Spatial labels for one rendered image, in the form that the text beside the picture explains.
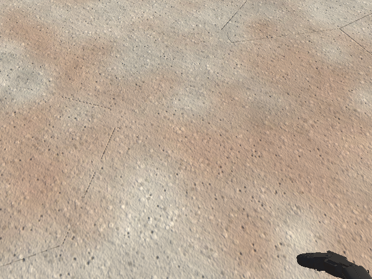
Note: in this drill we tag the right robot hand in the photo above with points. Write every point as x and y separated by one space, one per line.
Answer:
333 264

